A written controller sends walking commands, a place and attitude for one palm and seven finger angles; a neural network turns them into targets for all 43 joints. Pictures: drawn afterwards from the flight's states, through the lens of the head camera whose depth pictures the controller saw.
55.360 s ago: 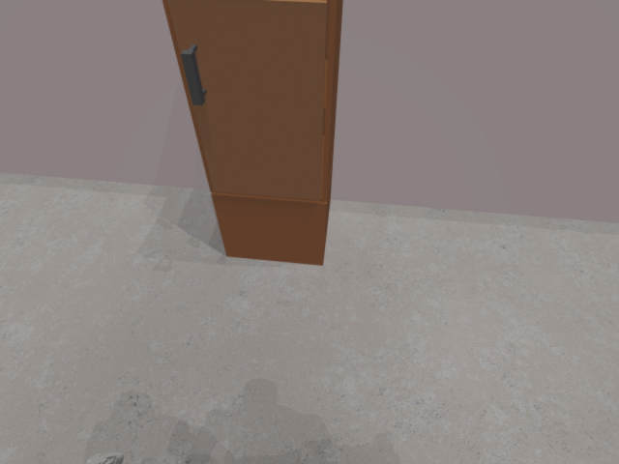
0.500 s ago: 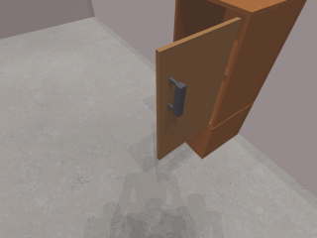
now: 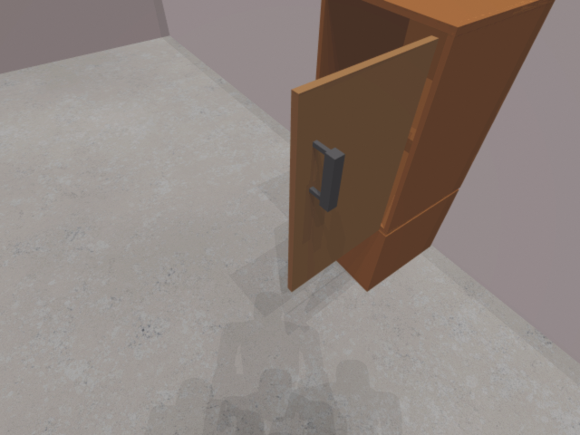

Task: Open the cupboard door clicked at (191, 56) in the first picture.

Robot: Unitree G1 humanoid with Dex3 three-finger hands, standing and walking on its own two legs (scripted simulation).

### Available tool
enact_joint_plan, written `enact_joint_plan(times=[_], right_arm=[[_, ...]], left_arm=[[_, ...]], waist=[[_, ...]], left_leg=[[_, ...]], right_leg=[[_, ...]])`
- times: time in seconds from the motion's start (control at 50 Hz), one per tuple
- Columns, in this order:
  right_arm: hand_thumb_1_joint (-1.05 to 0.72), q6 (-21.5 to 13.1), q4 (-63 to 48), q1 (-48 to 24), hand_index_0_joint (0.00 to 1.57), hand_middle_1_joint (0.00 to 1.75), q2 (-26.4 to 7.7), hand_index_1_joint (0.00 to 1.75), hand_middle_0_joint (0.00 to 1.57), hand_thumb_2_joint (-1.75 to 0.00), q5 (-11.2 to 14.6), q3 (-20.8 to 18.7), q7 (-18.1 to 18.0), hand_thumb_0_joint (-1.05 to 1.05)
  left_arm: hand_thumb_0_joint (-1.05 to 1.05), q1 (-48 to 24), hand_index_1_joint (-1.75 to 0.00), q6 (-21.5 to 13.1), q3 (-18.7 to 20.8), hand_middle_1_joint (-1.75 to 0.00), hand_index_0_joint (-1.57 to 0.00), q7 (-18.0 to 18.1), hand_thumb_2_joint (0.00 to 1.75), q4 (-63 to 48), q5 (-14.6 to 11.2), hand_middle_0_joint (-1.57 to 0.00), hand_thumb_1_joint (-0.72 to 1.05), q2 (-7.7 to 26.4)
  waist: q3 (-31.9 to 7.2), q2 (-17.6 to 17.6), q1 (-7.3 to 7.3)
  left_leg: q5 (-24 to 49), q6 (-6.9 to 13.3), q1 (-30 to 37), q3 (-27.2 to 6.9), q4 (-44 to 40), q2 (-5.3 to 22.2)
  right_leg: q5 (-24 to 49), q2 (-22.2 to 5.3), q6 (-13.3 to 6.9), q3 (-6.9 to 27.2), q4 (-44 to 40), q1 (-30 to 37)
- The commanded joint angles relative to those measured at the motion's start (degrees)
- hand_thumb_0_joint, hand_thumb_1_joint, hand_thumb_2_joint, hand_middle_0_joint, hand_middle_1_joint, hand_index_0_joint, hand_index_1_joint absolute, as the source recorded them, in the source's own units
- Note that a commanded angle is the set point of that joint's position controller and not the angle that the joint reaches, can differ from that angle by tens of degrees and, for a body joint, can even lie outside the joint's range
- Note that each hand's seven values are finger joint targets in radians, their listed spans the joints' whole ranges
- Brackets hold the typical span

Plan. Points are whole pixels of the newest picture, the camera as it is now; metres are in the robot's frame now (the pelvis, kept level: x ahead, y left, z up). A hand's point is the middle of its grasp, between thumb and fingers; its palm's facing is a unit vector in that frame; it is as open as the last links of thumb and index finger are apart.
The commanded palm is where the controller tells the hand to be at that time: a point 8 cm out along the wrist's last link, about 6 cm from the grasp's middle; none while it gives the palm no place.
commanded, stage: look to check the result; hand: left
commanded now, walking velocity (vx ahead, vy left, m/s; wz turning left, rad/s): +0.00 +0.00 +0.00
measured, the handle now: (323, 175) +0.56 -0.03 +0.04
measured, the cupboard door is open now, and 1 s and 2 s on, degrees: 93 93 93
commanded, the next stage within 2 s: stand and wait in 0.56 s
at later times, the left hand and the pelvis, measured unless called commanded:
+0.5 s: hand out of the picture -0.02 +0.16 -0.18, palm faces +0.05 -0.98 -0.17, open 7.3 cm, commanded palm none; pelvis +0.00 +0.00 +0.00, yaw +0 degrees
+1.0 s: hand out of the picture -0.01 +0.16 -0.18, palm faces +0.05 -0.99 -0.16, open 7.3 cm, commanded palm none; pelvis +0.01 +0.00 +0.00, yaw +0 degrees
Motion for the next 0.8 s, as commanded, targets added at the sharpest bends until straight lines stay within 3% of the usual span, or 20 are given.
enact_joint_plan(times=[0.0,0.24,0.36,0.48,0.78], right_arm=[[-0.9,-0.34,-0.94,4.31,0.2,0.3,-4.74,0.3,0.2,-0.9,-0.23,-0.73,-0.25,0.0],[-0.9,-0.51,-1.48,3.59,0.2,0.3,-5.26,0.3,0.2,-0.9,-0.14,-0.86,-0.02,0.0],[-0.9,-0.55,-1.17,2.72,0.2,0.3,-5.47,0.3,0.2,-0.9,-0.18,-0.65,-0.05,0.0],[-0.9,-0.62,-0.92,2.22,0.2,0.3,-5.71,0.3,0.2,-0.9,-0.09,-0.58,-0.04,0.0],[-0.9,-0.67,-0.6,1.18,0.2,0.3,-5.71,0.3,0.2,-0.9,-0.08,-0.51,-0.09,0.0]], left_arm=[[0.0,4.54,-0.3,-0.43,0.83,-0.3,-0.2,0.49,0.9,-0.76,0.27,-0.2,0.9,4.91],[0.0,4.24,-0.3,-0.68,0.92,-0.3,-0.2,0.46,0.9,-1.2,0.35,-0.2,0.9,5.6],[0.0,3.94,-0.3,-0.7,0.74,-0.3,-0.2,0.44,0.9,-1.1,0.22,-0.2,0.9,5.74],[0.0,3.38,-0.3,-0.77,0.71,-0.3,-0.2,0.41,0.9,-1.11,0.23,-0.2,0.9,6.07],[0.0,2.79,-0.3,-0.83,0.63,-0.3,-0.2,0.37,0.9,-1.03,0.16,-0.2,0.9,6.28]], waist=[[5.24,0.6,-0.19],[3.61,-1.18,-0.26],[3.32,0.48,-0.24],[3.67,-0.83,-0.2],[3.3,-0.05,-0.19]], left_leg=[[-4.16,0.89,-3.51,-6.85,-6.74,6.46],[-1.89,0.95,-2.54,-6.5,-6.05,6.39],[0.23,0.8,-1.52,-6.6,-5.91,6.34],[1.26,0.69,-1.32,-6.47,-5.95,6.33],[2.97,0.53,-0.33,-6.29,-5.91,6.33]], right_leg=[[-1.84,-5.55,-1.34,4.95,-5.07,-3.74],[-0.56,-6.02,-1.17,5.11,-4.94,-3.31],[0.58,-6.12,-1.14,4.93,-4.79,-3.06],[1.11,-6.3,-0.95,4.93,-5.19,-2.63],[2.21,-6.42,-0.94,4.95,-5.53,-1.98]])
